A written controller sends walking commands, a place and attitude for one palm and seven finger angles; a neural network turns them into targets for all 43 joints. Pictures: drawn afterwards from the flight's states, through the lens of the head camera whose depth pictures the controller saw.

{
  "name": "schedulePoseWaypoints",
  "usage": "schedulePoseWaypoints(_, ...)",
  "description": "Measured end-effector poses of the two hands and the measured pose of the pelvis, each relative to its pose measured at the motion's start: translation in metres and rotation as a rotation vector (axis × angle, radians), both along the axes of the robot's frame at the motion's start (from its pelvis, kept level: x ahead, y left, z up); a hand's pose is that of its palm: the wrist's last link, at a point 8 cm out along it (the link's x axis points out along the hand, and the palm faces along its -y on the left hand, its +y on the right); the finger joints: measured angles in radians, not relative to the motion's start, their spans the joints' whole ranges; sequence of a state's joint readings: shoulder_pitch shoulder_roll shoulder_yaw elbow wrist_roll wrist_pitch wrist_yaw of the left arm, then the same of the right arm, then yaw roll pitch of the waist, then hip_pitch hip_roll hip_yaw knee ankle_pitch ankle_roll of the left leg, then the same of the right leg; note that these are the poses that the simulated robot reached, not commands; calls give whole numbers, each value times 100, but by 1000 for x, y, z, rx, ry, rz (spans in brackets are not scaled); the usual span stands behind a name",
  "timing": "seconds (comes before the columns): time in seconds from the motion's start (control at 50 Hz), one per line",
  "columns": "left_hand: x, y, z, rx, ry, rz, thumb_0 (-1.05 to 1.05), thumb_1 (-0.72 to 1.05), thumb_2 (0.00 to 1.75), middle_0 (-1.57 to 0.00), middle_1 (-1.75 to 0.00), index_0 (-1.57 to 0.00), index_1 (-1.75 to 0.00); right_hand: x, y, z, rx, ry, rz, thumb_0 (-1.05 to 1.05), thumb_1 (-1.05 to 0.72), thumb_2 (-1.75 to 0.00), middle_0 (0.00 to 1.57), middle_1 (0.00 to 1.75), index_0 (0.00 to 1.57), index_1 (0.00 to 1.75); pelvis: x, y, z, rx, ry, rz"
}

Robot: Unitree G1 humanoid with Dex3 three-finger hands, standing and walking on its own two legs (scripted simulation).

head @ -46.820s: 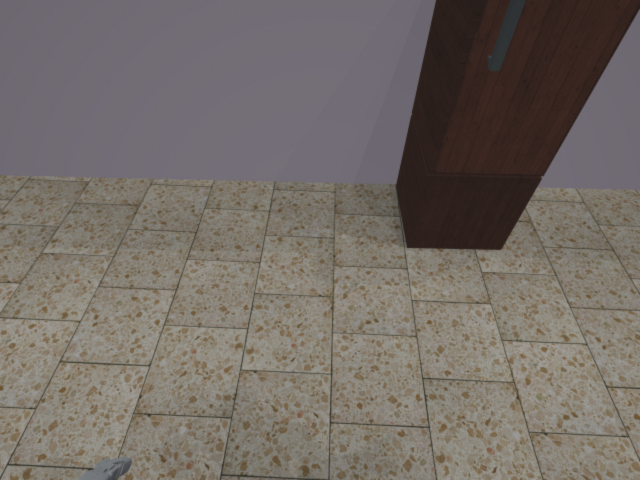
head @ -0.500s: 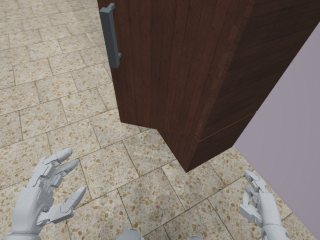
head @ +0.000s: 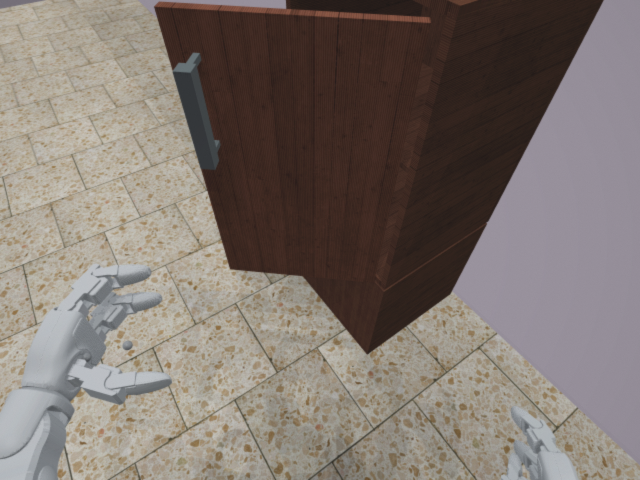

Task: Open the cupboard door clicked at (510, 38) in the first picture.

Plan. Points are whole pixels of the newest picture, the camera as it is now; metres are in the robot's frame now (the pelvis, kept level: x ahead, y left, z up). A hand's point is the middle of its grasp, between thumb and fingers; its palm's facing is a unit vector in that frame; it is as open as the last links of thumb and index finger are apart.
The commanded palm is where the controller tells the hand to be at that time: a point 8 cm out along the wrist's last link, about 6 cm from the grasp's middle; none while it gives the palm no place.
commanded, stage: raise the hand with hooked fingers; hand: left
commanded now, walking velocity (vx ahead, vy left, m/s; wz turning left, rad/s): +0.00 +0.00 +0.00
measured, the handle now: (202, 113) +0.59 +0.22 +0.14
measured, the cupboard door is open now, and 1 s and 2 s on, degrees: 48 48 48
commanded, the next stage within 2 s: move the hooked fingers beside the handle in 1.02 s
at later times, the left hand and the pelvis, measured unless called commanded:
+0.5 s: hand (62, 256) +0.30 +0.28 +0.16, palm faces +0.06 -1.00 -0.06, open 13.9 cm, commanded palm +0.27 +0.32 +0.16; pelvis +0.01 +0.00 +0.02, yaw +0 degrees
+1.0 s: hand (88, 248) +0.31 +0.26 +0.16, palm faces +0.03 -1.00 -0.06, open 14.0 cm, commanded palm +0.27 +0.31 +0.16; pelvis +0.01 -0.01 +0.03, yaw -1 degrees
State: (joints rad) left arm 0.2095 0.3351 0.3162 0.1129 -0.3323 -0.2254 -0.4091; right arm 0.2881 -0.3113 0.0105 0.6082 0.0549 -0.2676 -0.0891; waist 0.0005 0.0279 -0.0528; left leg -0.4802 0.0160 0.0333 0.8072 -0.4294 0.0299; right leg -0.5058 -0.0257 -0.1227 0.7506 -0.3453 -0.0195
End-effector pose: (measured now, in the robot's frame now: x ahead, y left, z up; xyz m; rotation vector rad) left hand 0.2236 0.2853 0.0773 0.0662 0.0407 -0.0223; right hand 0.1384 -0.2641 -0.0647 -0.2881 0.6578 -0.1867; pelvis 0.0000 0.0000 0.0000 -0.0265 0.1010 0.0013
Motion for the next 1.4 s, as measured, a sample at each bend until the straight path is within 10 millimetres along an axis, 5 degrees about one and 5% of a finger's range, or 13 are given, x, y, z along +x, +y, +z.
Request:
schedulePoseWaypoints(0.18,21,28,48,-11,-125,60,0,-37,36,-30,-111,-29,-112,36,28,27,42,-136,56,1,-90,-90,20,30,20,30,5,2,10,0,-54,-2)
schedulePoseWaypoints(0.26,27,33,53,-11,-68,43,0,-43,33,-30,-116,-30,-116,44,41,26,75,-141,84,1,-90,-90,20,30,20,30,6,5,13,1,-65,1)
schedulePoseWaypoints(0.56,57,53,91,-7,-101,59,-1,-50,30,-30,-120,-30,-120,24,37,16,67,-21,65,1,-90,-90,20,30,20,30,9,2,22,6,-87,2)
schedulePoseWaypoints(0.78,64,35,78,-31,-51,23,-1,-50,30,-30,-120,-30,-120,16,14,20,49,-17,16,1,-90,-90,20,30,20,30,12,-2,24,14,-76,-20)
schedulePoseWaypoints(1.2,57,28,83,-28,-54,65,-1,-50,30,-31,-120,-30,-120,26,12,18,79,-51,32,1,-90,-90,20,30,20,30,7,-16,24,22,-90,-11)
schedulePoseWaypoints(1.4,94,31,85,-21,-54,50,-1,-50,30,-30,-120,-30,-120,4,-5,8,30,31,0,1,-90,-90,20,30,20,30,0,-18,21,19,-67,0)
